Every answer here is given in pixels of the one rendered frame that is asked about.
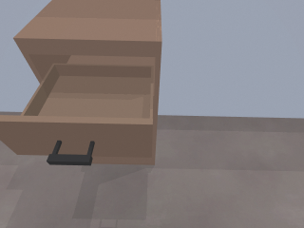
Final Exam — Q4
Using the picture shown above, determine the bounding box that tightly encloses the cabinet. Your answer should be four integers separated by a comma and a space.
13, 0, 162, 165

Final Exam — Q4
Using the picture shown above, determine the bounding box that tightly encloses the handle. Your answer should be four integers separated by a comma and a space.
47, 141, 95, 166

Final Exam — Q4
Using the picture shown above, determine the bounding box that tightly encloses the drawer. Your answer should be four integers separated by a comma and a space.
0, 63, 154, 158

